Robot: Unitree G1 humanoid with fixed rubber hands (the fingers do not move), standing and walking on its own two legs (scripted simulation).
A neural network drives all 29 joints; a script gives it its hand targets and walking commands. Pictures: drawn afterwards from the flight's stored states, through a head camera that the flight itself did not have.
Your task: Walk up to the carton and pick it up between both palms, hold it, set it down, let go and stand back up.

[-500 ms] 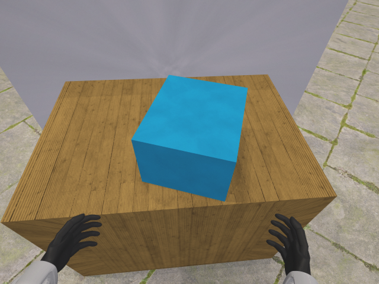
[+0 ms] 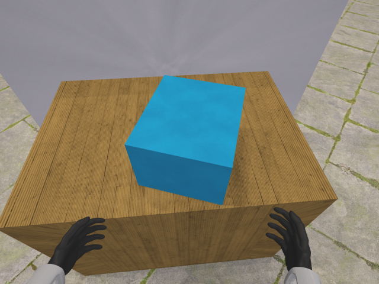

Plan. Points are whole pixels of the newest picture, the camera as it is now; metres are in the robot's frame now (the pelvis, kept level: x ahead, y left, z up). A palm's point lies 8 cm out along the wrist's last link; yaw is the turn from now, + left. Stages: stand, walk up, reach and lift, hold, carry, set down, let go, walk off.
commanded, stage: set down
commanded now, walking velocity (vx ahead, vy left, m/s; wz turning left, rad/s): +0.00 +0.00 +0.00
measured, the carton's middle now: (191, 136) +0.49 +0.00 -0.02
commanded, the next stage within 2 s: let go in 0.88 s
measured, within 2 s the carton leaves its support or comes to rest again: neither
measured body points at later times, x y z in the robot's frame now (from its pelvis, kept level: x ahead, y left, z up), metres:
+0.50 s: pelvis +0.01 +0.00 +0.00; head +0.02 +0.01 +0.45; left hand +0.19 +0.24 -0.04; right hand +0.17 -0.19 -0.01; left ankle +0.00 +0.10 -0.74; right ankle +0.00 -0.15 -0.74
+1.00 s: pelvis +0.00 -0.02 +0.01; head +0.01 -0.01 +0.45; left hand +0.19 +0.21 -0.04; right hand +0.18 -0.22 -0.03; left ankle +0.00 +0.10 -0.74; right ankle +0.00 -0.15 -0.74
